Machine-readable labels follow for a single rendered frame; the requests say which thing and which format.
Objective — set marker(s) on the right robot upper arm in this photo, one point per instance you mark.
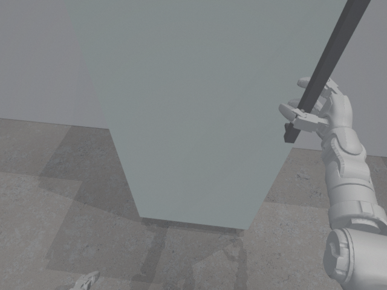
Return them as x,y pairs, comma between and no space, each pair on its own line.
356,259

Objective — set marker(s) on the left robot hand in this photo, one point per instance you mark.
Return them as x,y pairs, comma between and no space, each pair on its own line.
86,281

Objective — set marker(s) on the fridge door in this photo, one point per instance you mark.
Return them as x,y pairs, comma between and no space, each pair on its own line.
190,90

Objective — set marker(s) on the right robot hand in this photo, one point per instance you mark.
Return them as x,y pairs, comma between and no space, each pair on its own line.
336,112

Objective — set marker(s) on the handle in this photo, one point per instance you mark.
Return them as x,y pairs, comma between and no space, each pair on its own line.
344,29

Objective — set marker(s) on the robot right forearm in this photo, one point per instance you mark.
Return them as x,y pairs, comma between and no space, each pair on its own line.
353,202

